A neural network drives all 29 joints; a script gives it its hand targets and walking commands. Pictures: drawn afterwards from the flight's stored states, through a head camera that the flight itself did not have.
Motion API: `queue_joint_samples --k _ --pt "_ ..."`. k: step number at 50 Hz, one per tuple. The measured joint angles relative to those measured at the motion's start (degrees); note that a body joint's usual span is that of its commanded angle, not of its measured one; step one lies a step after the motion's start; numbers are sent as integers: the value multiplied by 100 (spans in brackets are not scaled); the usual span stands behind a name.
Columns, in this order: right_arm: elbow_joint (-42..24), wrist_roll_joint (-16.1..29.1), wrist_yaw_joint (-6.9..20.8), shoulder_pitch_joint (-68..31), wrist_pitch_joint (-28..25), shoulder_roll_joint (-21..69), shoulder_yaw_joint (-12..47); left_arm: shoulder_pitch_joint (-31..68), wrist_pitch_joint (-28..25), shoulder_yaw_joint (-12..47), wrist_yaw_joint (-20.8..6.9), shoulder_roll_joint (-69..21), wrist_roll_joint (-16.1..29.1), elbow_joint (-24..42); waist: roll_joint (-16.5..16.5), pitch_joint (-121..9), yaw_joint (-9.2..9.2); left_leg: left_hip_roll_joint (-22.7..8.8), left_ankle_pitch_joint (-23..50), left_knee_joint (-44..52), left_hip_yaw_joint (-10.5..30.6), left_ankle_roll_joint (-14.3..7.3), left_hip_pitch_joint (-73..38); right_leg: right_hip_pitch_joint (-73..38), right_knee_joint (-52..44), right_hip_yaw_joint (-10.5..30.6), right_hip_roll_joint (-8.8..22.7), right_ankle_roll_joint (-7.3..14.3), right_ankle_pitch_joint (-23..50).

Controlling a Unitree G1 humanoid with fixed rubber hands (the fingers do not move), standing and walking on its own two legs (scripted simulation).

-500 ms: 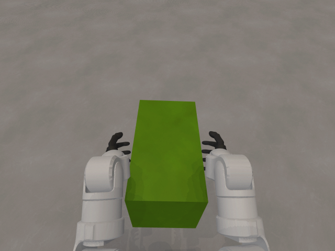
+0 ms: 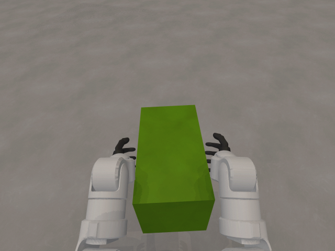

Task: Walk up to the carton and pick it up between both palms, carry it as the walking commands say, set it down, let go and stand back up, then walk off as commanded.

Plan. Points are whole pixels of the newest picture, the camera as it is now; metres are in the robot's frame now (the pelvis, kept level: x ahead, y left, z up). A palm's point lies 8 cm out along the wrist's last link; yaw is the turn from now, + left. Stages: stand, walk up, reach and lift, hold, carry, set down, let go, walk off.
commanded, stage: carry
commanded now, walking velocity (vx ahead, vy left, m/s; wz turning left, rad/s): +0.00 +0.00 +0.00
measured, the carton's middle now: (171, 164) +0.35 -0.02 +0.00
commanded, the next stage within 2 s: none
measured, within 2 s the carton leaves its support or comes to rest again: neither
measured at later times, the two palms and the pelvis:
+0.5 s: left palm (101, 180) +0.27 +0.13 +0.09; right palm (207, 160) +0.30 -0.11 +0.08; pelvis -0.03 -0.02 +0.01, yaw +3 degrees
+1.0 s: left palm (85, 217) +0.20 +0.15 +0.08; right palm (206, 197) +0.21 -0.09 +0.08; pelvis -0.09 +0.01 +0.00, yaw +3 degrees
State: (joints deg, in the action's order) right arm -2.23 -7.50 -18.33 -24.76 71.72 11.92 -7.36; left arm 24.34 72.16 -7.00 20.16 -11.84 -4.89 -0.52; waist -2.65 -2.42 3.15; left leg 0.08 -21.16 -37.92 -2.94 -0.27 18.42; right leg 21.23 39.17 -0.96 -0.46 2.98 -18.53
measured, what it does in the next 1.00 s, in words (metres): shifts its weight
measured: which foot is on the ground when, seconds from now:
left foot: down 0.00-1.00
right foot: down 0.00-1.00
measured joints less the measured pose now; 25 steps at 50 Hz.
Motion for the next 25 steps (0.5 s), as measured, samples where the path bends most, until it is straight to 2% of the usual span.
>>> queue_joint_samples --k 2,4,7,9,11,16,19,22,25 --pt "114 66 -23 8 27 -3 -82 25 74 12 10 -8 -47 -120 113 -111 23 -19 3 -29 58 -8 54 -32 -120 -104 -11 73 -99" --pt "154 139 -95 -55 33 21 -138 47 117 -26 -2 -14 -82 -92 158 -146 29 -66 436 130 111 1 28 -31 -212 -181 -50 111 -98" --pt "83 192 -146 -141 -38 56 -146 81 99 -82 -20 -27 -126 89 221 -91 -7 -116 282 294 183 123 24 8 -296 -283 -83 146 -54" --pt "75 176 -127 -216 -99 87 -168 104 83 -120 -19 -37 -150 197 244 -22 -64 -131 286 371 197 150 39 14 -377 -335 -84 165 2" --pt "79 144 -111 -268 -137 109 -143 94 68 -153 -43 -34 -173 287 219 44 -152 -170 589 436 181 136 36 4 -460 -364 -106 176 68" --pt "-28 7 121 -207 -214 85 -56 85 106 -102 215 -30 -8 499 204 196 -358 -188 516 473 142 122 100 -16 -666 -443 -86 183 246" --pt "-64 -32 243 -190 -263 79 -72 139 153 -97 356 -51 40 586 211 265 -403 -199 523 579 118 123 99 24 -669 -509 -67 187 298" --pt "-136 3 179 -176 -260 75 -43 148 122 -106 305 -55 20 604 234 324 -434 -191 558 666 72 223 96 84 -614 -525 -25 174 339" --pt "-127 16 115 -187 -223 79 4 86 106 -116 261 -31 46 617 181 350 -424 -232 630 627 46 186 119 50 -707 -538 -54 182 472"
